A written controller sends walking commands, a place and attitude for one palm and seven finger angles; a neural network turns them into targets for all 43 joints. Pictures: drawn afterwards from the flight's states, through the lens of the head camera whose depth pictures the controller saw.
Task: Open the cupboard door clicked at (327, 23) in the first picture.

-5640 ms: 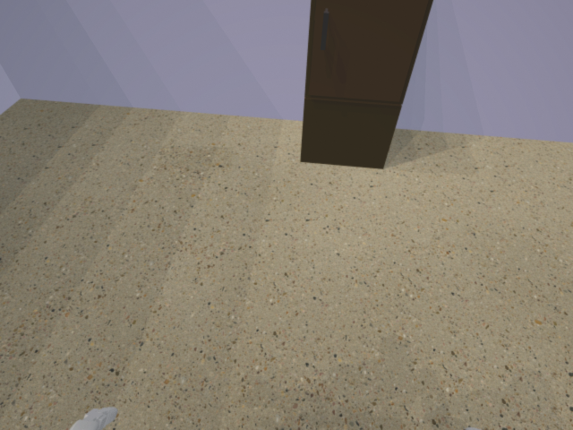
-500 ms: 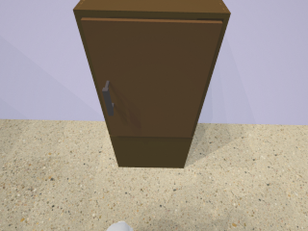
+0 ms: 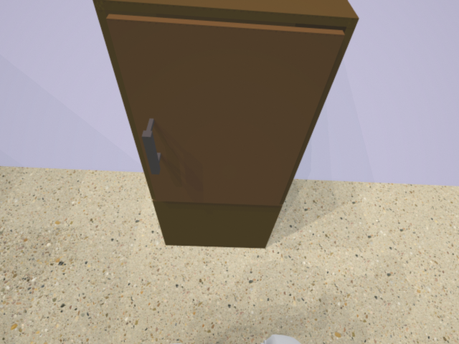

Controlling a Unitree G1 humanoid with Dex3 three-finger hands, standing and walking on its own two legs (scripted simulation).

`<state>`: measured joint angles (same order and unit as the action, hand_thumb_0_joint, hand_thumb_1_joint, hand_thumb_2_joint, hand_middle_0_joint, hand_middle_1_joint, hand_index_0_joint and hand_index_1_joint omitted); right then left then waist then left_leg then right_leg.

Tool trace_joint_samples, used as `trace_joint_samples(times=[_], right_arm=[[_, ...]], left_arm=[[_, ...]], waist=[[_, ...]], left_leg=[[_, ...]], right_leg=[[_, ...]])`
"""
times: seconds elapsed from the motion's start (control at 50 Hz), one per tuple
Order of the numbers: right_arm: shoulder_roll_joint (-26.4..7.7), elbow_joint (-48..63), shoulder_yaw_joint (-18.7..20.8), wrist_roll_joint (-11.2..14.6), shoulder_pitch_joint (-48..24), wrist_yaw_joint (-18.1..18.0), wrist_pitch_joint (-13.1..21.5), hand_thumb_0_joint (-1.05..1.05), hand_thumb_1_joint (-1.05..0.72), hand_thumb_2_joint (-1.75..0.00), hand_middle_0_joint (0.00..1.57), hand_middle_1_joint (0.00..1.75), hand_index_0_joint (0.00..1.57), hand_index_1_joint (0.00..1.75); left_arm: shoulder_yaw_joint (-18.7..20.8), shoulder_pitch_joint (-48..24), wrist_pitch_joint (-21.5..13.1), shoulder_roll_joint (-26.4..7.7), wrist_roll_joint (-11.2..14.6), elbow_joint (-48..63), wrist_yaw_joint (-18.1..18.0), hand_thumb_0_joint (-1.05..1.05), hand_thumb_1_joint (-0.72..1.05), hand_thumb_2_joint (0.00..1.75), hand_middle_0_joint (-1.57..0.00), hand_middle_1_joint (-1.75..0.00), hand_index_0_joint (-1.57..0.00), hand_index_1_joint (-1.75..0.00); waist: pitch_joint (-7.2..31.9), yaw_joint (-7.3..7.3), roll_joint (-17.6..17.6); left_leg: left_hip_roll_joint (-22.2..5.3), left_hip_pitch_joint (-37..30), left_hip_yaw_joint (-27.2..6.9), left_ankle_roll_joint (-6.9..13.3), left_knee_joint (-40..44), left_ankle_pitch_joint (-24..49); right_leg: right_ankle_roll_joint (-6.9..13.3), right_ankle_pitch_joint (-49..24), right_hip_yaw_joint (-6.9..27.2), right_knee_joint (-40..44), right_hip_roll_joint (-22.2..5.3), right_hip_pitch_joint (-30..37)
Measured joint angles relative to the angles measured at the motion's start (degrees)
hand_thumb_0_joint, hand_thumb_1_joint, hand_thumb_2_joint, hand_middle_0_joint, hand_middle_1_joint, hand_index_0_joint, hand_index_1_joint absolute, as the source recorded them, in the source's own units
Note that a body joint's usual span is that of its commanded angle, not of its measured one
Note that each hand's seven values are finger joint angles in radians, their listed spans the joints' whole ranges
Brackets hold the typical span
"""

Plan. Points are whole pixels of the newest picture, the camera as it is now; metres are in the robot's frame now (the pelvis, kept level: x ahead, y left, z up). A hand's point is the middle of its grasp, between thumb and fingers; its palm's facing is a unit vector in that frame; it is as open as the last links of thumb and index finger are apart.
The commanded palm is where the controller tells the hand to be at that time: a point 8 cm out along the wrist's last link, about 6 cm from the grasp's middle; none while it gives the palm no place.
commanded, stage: come to a stop and stand still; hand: left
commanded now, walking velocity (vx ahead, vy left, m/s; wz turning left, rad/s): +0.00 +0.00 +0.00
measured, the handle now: (153, 147) +0.54 +0.23 -0.05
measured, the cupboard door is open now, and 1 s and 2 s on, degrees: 0 0 0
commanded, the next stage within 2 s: look again from close up in 0.78 s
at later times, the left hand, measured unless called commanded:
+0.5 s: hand out of the picture -0.03 +0.09 -0.18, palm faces +0.12 -0.97 -0.21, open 7.3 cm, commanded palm none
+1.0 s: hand out of the picture -0.09 +0.08 -0.18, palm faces +0.06 -0.98 -0.18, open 7.4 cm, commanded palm none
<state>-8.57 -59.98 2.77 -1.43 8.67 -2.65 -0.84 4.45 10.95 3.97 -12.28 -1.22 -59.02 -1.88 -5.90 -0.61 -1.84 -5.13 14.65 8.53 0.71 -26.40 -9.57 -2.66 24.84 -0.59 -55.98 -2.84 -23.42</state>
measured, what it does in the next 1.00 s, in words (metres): steps on the spot: right foot, then left foot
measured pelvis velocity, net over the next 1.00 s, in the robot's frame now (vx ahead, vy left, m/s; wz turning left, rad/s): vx -0.06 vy -0.07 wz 0.03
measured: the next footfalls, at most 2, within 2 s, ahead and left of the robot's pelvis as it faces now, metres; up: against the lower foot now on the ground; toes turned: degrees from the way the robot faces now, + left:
right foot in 0.12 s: +0.03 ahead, -0.15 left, +0.00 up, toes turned -4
left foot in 0.46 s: -0.02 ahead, +0.06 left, +0.00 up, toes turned +4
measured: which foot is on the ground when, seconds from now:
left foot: down 0.00-0.12, up 0.14-0.44, down 0.46-1.00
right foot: up 0.00-0.10, down 0.12-1.00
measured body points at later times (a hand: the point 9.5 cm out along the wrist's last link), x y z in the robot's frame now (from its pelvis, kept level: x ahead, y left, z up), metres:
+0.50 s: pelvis -0.04 -0.09 +0.00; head -0.02 -0.09 +0.45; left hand -0.03 +0.14 -0.16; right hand -0.04 -0.31 -0.17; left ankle -0.10 +0.04 -0.74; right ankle -0.01 -0.16 -0.74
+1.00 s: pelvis -0.06 -0.07 +0.00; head -0.06 -0.09 +0.45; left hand -0.09 +0.13 -0.16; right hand -0.09 -0.28 -0.17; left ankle -0.09 +0.04 -0.74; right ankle -0.01 -0.16 -0.74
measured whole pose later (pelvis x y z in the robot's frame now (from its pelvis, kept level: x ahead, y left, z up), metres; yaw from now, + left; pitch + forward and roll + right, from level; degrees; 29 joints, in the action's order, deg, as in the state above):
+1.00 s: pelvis -0.06 -0.07 +0.00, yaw +1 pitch -1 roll +0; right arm -7.5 -62.5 0.3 -1.3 20.9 -1.9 0.8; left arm 0.0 18.4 -1.0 -5.8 -0.9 -65.3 -2.3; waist -1.2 0.5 1.8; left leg -1.2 9.5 2.9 0.2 -28.8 -18.1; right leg 3.2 9.6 -5.8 -26.3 0.7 -15.8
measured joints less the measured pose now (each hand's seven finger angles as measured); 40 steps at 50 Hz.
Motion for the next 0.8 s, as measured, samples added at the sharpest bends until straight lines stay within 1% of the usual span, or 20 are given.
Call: trace_joint_samples(times=[0.06,0.08,0.12,0.14,0.16,0.18,0.2,0.26,0.3,0.34,0.38,0.42,0.46,0.48,0.52,0.56,0.68,0.8], right_arm=[[-0.79,-0.08,0.56,-0.29,0.86,0.59,-0.54,0.00,-0.92,-0.90,0.21,0.30,0.21,0.30],[-1.10,-0.12,0.72,-0.29,1.19,0.78,-0.69,0.00,-0.92,-0.90,0.21,0.30,0.21,0.30],[-1.48,-0.09,0.98,0.00,2.22,1.18,-1.01,0.00,-0.91,-0.90,0.21,0.30,0.21,0.30],[-1.96,-0.23,1.16,0.24,2.30,1.31,-1.41,0.00,-0.91,-0.90,0.21,0.30,0.21,0.30],[-2.42,-0.27,1.30,0.36,2.58,1.43,-1.99,0.00,-0.91,-0.90,0.21,0.30,0.21,0.30],[-2.73,-0.26,1.43,0.37,3.07,1.59,-2.55,0.00,-0.91,-0.90,0.20,0.30,0.20,0.30],[-2.86,-0.37,1.44,0.30,3.53,1.74,-2.95,0.00,-0.91,-0.90,0.20,0.30,0.20,0.30],[-2.62,-0.98,1.20,0.16,4.41,2.09,-3.01,0.00,-0.91,-0.90,0.20,0.30,0.20,0.30],[-2.18,-1.30,1.01,0.23,5.11,2.15,-2.48,0.00,-0.91,-0.90,0.20,0.30,0.20,0.30],[-1.73,-1.69,0.81,0.29,5.86,2.02,-2.11,0.00,-0.91,-0.90,0.20,0.30,0.20,0.30],[-1.34,-2.25,0.53,0.38,6.38,1.76,-1.95,0.00,-0.91,-0.90,0.20,0.30,0.20,0.30],[-0.95,-2.87,0.16,0.47,6.63,1.43,-1.70,0.00,-0.91,-0.90,0.20,0.30,0.20,0.30],[-0.64,-3.41,-0.34,0.59,6.89,1.08,-1.00,0.00,-0.91,-0.90,0.20,0.30,0.20,0.30],[-0.33,-3.87,-0.53,0.60,6.89,0.87,-0.53,0.00,-0.91,-0.90,0.20,0.30,0.20,0.30],[0.79,-4.72,-1.15,0.49,6.77,0.64,-0.09,0.00,-0.91,-0.90,0.20,0.30,0.20,0.30],[1.40,-5.16,-1.70,0.40,6.93,0.53,0.27,0.00,-0.91,-0.90,0.20,0.30,0.20,0.30],[1.63,-5.69,-2.29,0.33,7.36,0.22,0.19,0.00,-0.91,-0.90,0.20,0.30,0.20,0.30],[2.15,-5.33,-2.59,0.25,8.38,0.29,0.28,0.00,-0.91,-0.90,0.20,0.30,0.20,0.30]], left_arm=[[-0.18,-0.76,-0.37,-0.01,0.10,1.12,0.13,0.00,0.91,0.90,-0.20,-0.30,-0.19,-0.29],[-0.33,-0.78,-0.73,0.13,0.12,1.39,0.20,0.00,0.91,0.90,-0.20,-0.30,-0.19,-0.29],[-0.67,-0.18,-1.75,0.18,-0.08,1.96,0.30,0.00,0.91,0.90,-0.20,-0.30,-0.19,-0.29],[-0.86,-0.20,-2.20,0.82,-0.32,1.63,0.15,0.00,0.91,0.90,-0.20,-0.30,-0.19,-0.29],[-1.34,-0.04,-2.27,1.56,-0.40,1.40,0.16,0.00,0.91,0.90,-0.20,-0.30,-0.19,-0.29],[-1.83,0.32,-2.22,2.24,-0.47,1.29,0.25,0.00,0.91,0.90,-0.20,-0.30,-0.19,-0.29],[-2.12,0.80,-2.20,2.83,-0.51,1.20,0.31,0.00,0.91,0.90,-0.20,-0.30,-0.19,-0.29],[-2.56,1.86,-2.25,4.08,-0.26,0.77,0.28,0.00,0.91,0.90,-0.20,-0.30,-0.20,-0.29],[-2.39,2.16,-2.36,4.16,-0.16,0.31,-0.07,0.00,0.92,0.90,-0.21,-0.30,-0.20,-0.30],[-2.35,2.31,-2.66,4.09,-0.08,0.10,-0.03,0.00,0.93,0.90,-0.21,-0.30,-0.20,-0.30],[-2.33,2.41,-3.12,4.06,-0.05,-0.07,-0.03,0.00,0.93,0.90,-0.21,-0.30,-0.20,-0.30],[-2.31,2.52,-3.50,4.07,0.05,-0.42,-0.06,0.00,0.93,0.90,-0.21,-0.30,-0.20,-0.30],[-2.37,2.66,-3.69,4.13,0.42,-1.22,-0.11,0.00,0.93,0.90,-0.21,-0.30,-0.20,-0.30],[-2.36,2.59,-3.67,4.06,0.65,-1.80,-0.16,0.00,0.93,0.90,-0.21,-0.30,-0.20,-0.30],[-2.23,2.53,-3.40,3.53,0.94,-3.01,-0.27,0.00,0.93,0.90,-0.21,-0.30,-0.20,-0.30],[-2.40,3.05,-3.33,3.43,1.02,-4.06,-0.16,0.00,0.93,0.90,-0.21,-0.30,-0.20,-0.30],[-3.27,4.99,-3.14,4.70,0.96,-6.53,0.28,0.00,0.92,0.90,-0.20,-0.30,-0.20,-0.30],[-3.47,6.29,-3.09,5.65,0.80,-7.09,0.22,0.00,0.91,0.90,-0.20,-0.30,-0.20,-0.29]], waist=[[0.55,0.58,1.33],[0.82,0.75,1.86],[1.88,0.83,2.08],[1.79,0.97,3.18],[1.85,1.26,4.22],[2.28,1.47,4.87],[2.86,1.45,5.06],[3.91,1.26,4.69],[4.22,1.36,4.40],[4.32,1.26,4.22],[4.27,0.79,4.05],[4.14,0.33,3.93],[4.09,0.18,4.08],[3.99,0.25,3.94],[3.53,-0.23,2.25],[3.61,-0.69,1.44],[4.28,-0.94,1.82],[4.24,-0.68,1.82]], left_leg=[[-0.81,1.18,-0.52,-1.27,-1.10,0.34],[-1.06,1.76,-0.70,-1.77,-1.85,0.29],[-1.07,3.61,-0.77,-2.82,-4.59,-0.48],[-1.35,4.62,-1.77,-3.09,-6.94,-3.48],[-0.97,5.46,-3.42,-2.82,-9.41,-8.48],[-0.26,6.30,-4.75,-2.48,-12.03,-12.04],[0.52,6.98,-5.59,-2.11,-14.64,-13.83],[1.97,7.98,-6.76,-1.58,-22.02,-13.08],[2.20,7.31,-6.99,-1.68,-23.91,-11.94],[2.25,5.49,-6.94,-1.92,-22.77,-12.22],[2.33,2.73,-6.75,-2.07,-18.89,-13.57],[2.41,-0.53,-6.58,-2.08,-12.85,-13.47],[2.38,-4.45,-6.95,-1.74,-4.56,-9.33],[2.17,-5.75,-7.30,-1.70,-1.66,-9.50],[2.57,-6.58,-7.20,-2.04,-0.24,-8.98],[2.59,-7.36,-6.94,-2.27,0.87,-7.96],[2.75,-9.20,-6.62,-2.14,2.82,-6.63],[3.01,-8.80,-6.17,-1.81,3.46,-5.86]], right_leg=[[0.46,-0.14,-1.10,8.53,-0.42,3.67],[0.64,-1.36,-1.44,12.58,-0.43,5.48],[1.01,-6.27,-1.68,22.12,-0.83,9.49],[1.64,-6.92,-2.00,21.95,-0.27,9.29],[2.38,-6.91,-2.47,21.23,0.19,9.09],[3.05,-7.01,-2.88,21.39,0.38,9.15],[3.59,-7.40,-3.03,22.16,0.43,9.28],[4.66,-9.77,-3.13,25.79,0.94,9.92],[5.33,-11.16,-3.64,27.80,1.65,10.10],[5.99,-12.05,-4.35,29.03,2.45,9.94],[6.55,-12.64,-4.97,29.70,3.25,9.56],[6.92,-13.05,-5.65,29.95,4.01,9.03],[7.03,-13.09,-6.54,29.54,4.86,8.34],[7.01,-12.99,-7.04,29.17,5.10,8.04],[6.87,-13.59,-6.95,30.13,4.75,8.77],[6.73,-14.71,-6.68,31.81,4.86,9.75],[6.65,-16.13,-6.36,34.12,4.89,11.70],[6.34,-17.06,-5.90,34.87,4.72,11.23]])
